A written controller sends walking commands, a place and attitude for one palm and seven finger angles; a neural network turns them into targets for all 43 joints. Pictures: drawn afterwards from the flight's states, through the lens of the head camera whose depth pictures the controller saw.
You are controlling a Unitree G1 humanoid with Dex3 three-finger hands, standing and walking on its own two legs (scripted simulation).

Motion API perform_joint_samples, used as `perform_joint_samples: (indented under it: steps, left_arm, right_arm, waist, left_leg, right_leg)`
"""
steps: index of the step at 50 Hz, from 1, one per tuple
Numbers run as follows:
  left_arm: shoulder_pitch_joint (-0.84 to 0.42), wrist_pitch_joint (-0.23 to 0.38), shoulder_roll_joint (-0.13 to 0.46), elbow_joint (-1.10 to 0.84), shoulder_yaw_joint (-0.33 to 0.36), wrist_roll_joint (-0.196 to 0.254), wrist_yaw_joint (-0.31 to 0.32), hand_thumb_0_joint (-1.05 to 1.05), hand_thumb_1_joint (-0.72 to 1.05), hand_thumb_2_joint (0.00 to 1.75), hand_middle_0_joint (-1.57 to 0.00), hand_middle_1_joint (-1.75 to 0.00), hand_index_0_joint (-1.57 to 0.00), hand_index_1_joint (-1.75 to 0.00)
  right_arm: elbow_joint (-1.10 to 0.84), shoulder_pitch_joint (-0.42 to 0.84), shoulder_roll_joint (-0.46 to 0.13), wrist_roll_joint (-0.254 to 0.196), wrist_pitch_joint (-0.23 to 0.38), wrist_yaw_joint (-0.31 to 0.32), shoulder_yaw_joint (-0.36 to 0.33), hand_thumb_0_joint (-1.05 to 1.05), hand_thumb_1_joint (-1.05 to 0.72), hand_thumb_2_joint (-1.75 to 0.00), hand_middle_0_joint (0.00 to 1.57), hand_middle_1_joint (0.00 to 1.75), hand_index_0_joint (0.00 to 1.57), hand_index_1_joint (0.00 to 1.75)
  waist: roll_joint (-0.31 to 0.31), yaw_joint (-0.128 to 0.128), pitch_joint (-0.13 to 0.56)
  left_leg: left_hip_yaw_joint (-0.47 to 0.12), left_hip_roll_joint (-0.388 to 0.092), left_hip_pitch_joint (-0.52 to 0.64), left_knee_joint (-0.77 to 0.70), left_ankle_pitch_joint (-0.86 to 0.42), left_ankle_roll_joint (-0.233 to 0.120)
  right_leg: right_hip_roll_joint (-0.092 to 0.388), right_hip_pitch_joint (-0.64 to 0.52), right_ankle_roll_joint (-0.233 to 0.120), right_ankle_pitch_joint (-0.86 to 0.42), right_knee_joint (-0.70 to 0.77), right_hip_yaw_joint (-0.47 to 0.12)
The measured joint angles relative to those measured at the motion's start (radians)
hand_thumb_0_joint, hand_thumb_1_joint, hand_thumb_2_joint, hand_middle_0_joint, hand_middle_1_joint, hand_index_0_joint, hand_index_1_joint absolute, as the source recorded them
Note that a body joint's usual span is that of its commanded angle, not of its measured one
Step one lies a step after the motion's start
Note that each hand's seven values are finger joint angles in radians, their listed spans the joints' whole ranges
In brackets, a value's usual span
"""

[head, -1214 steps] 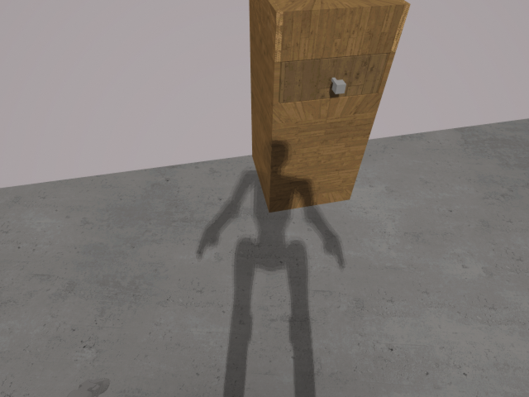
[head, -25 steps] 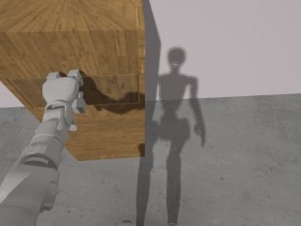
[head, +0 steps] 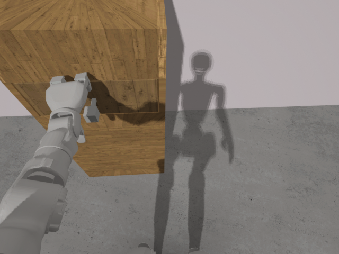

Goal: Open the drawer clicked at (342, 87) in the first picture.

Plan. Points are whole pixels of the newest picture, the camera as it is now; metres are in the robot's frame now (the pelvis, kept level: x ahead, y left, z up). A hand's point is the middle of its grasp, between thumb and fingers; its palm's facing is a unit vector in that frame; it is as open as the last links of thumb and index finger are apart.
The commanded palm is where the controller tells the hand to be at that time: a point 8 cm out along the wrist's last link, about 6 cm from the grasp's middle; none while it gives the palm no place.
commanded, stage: re-aim the fingers above the handle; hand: left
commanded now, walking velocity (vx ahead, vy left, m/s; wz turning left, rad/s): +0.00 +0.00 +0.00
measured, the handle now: (92, 109) +0.52 +0.21 -0.03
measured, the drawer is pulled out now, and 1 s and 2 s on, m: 0.00 0.00 0.00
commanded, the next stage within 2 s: lower the fingers behind the handle in 0.18 s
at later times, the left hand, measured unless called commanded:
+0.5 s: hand (78, 118) +0.46 +0.23 +0.01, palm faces -0.11 -0.02 -0.99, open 13.8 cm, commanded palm +0.45 +0.21 +0.07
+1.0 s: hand (85, 120) +0.47 +0.22 -0.02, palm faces -0.09 -0.04 -1.00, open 13.9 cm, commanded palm +0.46 +0.21 +0.04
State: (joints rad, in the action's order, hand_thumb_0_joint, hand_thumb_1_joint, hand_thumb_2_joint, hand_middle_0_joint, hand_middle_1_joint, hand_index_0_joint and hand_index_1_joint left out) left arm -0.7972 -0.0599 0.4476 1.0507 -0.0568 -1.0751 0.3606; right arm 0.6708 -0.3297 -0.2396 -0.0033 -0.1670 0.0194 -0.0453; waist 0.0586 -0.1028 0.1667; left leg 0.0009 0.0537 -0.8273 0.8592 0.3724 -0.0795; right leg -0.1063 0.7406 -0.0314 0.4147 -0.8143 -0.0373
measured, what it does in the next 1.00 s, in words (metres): stands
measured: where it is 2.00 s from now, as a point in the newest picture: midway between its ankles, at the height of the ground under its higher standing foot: outside the picture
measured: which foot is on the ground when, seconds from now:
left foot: down 0.00-1.00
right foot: down 0.00-1.00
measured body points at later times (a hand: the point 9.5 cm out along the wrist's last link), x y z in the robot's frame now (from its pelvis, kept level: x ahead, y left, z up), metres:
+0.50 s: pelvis +0.00 -0.01 +0.00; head +0.09 -0.01 +0.45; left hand +0.46 +0.22 +0.06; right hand +0.04 -0.27 -0.13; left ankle +0.01 +0.06 -0.69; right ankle -0.02 -0.11 -0.69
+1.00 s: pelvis +0.00 -0.01 -0.01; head +0.11 +0.00 +0.43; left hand +0.47 +0.22 +0.04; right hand +0.02 -0.27 -0.14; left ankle +0.01 +0.06 -0.69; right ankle -0.02 -0.11 -0.69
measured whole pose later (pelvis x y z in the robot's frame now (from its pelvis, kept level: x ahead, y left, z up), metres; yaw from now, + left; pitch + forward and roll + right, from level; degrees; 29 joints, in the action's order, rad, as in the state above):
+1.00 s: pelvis +0.00 -0.01 -0.01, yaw +1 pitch +22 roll -3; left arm -0.78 -0.01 0.45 1.08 -0.06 -1.08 0.36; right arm 0.70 -0.34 -0.22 0.00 -0.14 0.03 -0.03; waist 0.04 -0.11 0.19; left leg -0.02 0.05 -0.92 0.94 0.41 -0.07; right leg -0.12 0.82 -0.05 0.45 -0.88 -0.01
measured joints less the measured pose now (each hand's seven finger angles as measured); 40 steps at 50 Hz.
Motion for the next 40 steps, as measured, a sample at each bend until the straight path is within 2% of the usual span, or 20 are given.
perform_joint_samples:
  steps: [3, 7, 10, 13, 16, 19, 22, 24, 27, 30, 33, 35, 37, 40]
  left_arm:
    - [0.015, -0.005, -0.005, -0.010, -0.040, 0.033, -0.057, 0.00, -0.49, 0.30, -0.32, -1.20, -0.31, -1.20]
    - [0.038, 0.052, -0.026, -0.052, -0.079, 0.045, -0.108, 0.00, -0.49, 0.30, -0.32, -1.20, -0.31, -1.20]
    - [0.055, 0.117, -0.044, -0.096, -0.070, 0.026, -0.096, 0.00, -0.49, 0.30, -0.32, -1.20, -0.32, -1.20]
    - [0.057, 0.144, -0.052, -0.103, -0.030, -0.005, -0.039, 0.00, -0.49, 0.30, -0.32, -1.20, -0.32, -1.20]
    - [0.047, 0.103, -0.044, -0.076, 0.007, -0.029, 0.025, 0.00, -0.49, 0.30, -0.32, -1.20, -0.32, -1.21]
    - [0.038, 0.031, -0.031, -0.031, 0.019, -0.031, 0.054, 0.00, -0.49, 0.30, -0.32, -1.20, -0.31, -1.20]
    - [0.037, -0.024, -0.022, 0.009, -0.001, -0.005, 0.025, 0.00, -0.49, 0.30, -0.32, -1.20, -0.31, -1.20]
    - [0.044, -0.026, -0.019, 0.014, -0.018, 0.017, -0.017, 0.00, -0.49, 0.30, -0.32, -1.20, -0.31, -1.20]
    - [0.062, 0.022, -0.013, -0.015, -0.040, 0.038, -0.076, 0.00, -0.49, 0.30, -0.32, -1.20, -0.31, -1.20]
    - [0.074, 0.111, -0.011, -0.055, -0.048, 0.023, -0.094, 0.00, -0.49, 0.30, -0.32, -1.20, -0.32, -1.20]
    - [0.070, 0.175, -0.010, -0.073, -0.032, -0.011, -0.054, 0.00, -0.49, 0.30, -0.32, -1.20, -0.32, -1.20]
    - [0.060, 0.183, -0.011, -0.065, -0.010, -0.029, -0.009, 0.00, -0.49, 0.30, -0.32, -1.20, -0.32, -1.20]
    - [0.049, 0.161, -0.009, -0.046, 0.014, -0.039, 0.038, 0.00, -0.49, 0.30, -0.32, -1.20, -0.32, -1.20]
    - [0.040, 0.094, -0.007, -0.010, 0.032, -0.044, 0.082, 0.00, -0.49, 0.30, -0.32, -1.20, -0.31, -1.20]
  right_arm:
    - [0.011, -0.023, 0.006, -0.005, -0.003, 0.003, -0.001, 0.00, -0.90, -0.90, 0.21, 0.30, 0.20, 0.30]
    - [0.022, -0.040, 0.011, -0.005, 0.001, 0.011, -0.001, 0.00, -0.90, -0.90, 0.21, 0.30, 0.20, 0.30]
    - [0.018, -0.038, 0.009, -0.001, 0.006, 0.013, -0.006, 0.00, -0.90, -0.90, 0.21, 0.30, 0.20, 0.30]
    - [0.010, -0.021, 0.001, 0.004, 0.005, 0.009, -0.005, 0.00, -0.90, -0.90, 0.21, 0.30, 0.20, 0.30]
    - [-0.001, -0.004, -0.004, 0.008, 0.000, 0.002, -0.002, 0.00, -0.90, -0.90, 0.21, 0.30, 0.20, 0.30]
    - [-0.004, 0.005, -0.004, 0.006, -0.005, -0.006, -0.002, 0.00, -0.90, -0.90, 0.21, 0.30, 0.20, 0.30]
    - [0.000, 0.004, 0.000, -0.002, -0.007, -0.009, -0.001, 0.00, -0.90, -0.90, 0.21, 0.30, 0.20, 0.30]
    - [0.006, -0.001, 0.005, -0.006, -0.004, -0.004, 0.002, 0.00, -0.90, -0.90, 0.21, 0.30, 0.20, 0.30]
    - [0.012, -0.010, 0.012, -0.006, 0.005, 0.010, 0.002, 0.00, -0.90, -0.90, 0.21, 0.30, 0.20, 0.30]
    - [0.015, -0.014, 0.010, -0.001, 0.017, 0.022, -0.001, 0.00, -0.90, -0.90, 0.21, 0.30, 0.20, 0.30]
    - [0.014, -0.006, 0.000, 0.006, 0.026, 0.023, -0.008, 0.00, -0.90, -0.90, 0.21, 0.30, 0.20, 0.30]
    - [0.011, 0.003, -0.008, 0.011, 0.028, 0.018, -0.010, 0.00, -0.90, -0.90, 0.21, 0.30, 0.20, 0.30]
    - [0.007, 0.013, -0.014, 0.016, 0.027, 0.010, -0.011, 0.00, -0.90, -0.90, 0.21, 0.30, 0.20, 0.30]
    - [0.004, 0.020, -0.014, 0.019, 0.022, -0.002, -0.011, 0.00, -0.90, -0.90, 0.20, 0.30, 0.20, 0.30]
  waist:
    - [0.000, 0.008, 0.002]
    - [-0.008, 0.006, 0.003]
    - [-0.011, 0.002, 0.005]
    - [-0.008, -0.004, 0.008]
    - [-0.002, -0.005, 0.009]
    - [0.004, 0.003, 0.009]
    - [0.005, 0.013, 0.004]
    - [0.000, 0.015, 0.001]
    - [-0.012, 0.012, -0.001]
    - [-0.023, 0.006, 0.007]
    - [-0.023, -0.001, 0.016]
    - [-0.019, -0.006, 0.021]
    - [-0.014, -0.009, 0.024]
    - [-0.006, -0.007, 0.025]
  left_leg:
    - [-0.006, 0.001, 0.034, -0.021, -0.003, 0.001]
    - [-0.017, 0.004, 0.064, -0.033, -0.003, 0.003]
    - [-0.017, 0.004, 0.060, -0.027, 0.001, 0.004]
    - [-0.007, 0.001, 0.039, -0.010, 0.007, 0.004]
    - [0.005, -0.002, 0.013, 0.003, 0.010, 0.004]
    - [0.012, -0.004, 0.002, 0.003, 0.008, 0.005]
    - [0.008, -0.004, 0.012, -0.009, 0.003, 0.007]
    - [0.000, -0.003, 0.026, -0.019, -0.001, 0.009]
    - [-0.014, -0.001, 0.040, -0.026, -0.002, 0.012]
    - [-0.025, -0.001, 0.029, -0.010, 0.005, 0.016]
    - [-0.027, -0.003, -0.012, 0.028, 0.020, 0.017]
    - [-0.023, -0.004, -0.047, 0.056, 0.029, 0.016]
    - [-0.016, -0.006, -0.079, 0.078, 0.036, 0.015]
    - [-0.006, -0.009, -0.110, 0.096, 0.041, 0.013]
  right_leg:
    - [0.001, -0.038, -0.001, -0.005, 0.027, 0.003]
    - [0.003, -0.073, -0.004, -0.005, 0.046, 0.012]
    - [0.002, -0.069, -0.006, -0.001, 0.039, 0.013]
    - [0.000, -0.042, -0.007, 0.005, 0.015, 0.005]
    - [-0.002, -0.008, -0.006, 0.010, -0.009, -0.005]
    - [-0.003, 0.008, -0.006, 0.009, -0.016, -0.011]
    - [-0.003, -0.004, -0.007, 0.005, -0.003, -0.008]
    - [-0.003, -0.021, -0.009, 0.001, 0.011, -0.001]
    - [-0.002, -0.041, -0.014, 0.000, 0.025, 0.011]
    - [-0.003, -0.035, -0.018, 0.007, 0.016, 0.023]
    - [-0.006, 0.004, -0.020, 0.020, -0.019, 0.028]
    - [-0.008, 0.041, -0.019, 0.030, -0.049, 0.027]
    - [-0.010, 0.076, -0.018, 0.038, -0.076, 0.023]
    - [-0.012, 0.111, -0.015, 0.043, -0.100, 0.016]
